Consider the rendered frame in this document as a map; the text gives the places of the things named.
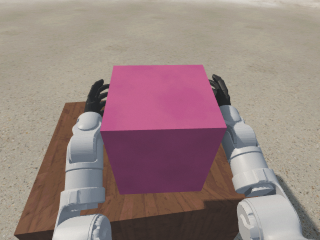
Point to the robot left forearm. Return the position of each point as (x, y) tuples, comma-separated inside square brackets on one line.
[(84, 168)]

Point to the right robot upper arm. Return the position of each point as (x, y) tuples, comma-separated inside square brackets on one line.
[(268, 217)]

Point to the carton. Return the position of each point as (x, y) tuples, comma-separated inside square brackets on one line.
[(161, 128)]

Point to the right robot hand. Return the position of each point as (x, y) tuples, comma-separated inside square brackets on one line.
[(220, 91)]

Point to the pedestal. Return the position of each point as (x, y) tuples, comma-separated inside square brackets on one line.
[(209, 214)]

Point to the left robot upper arm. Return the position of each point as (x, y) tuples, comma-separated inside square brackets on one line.
[(84, 227)]

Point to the robot right forearm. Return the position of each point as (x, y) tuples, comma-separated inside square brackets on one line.
[(251, 174)]

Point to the left robot hand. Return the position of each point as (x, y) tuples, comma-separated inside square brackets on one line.
[(94, 97)]

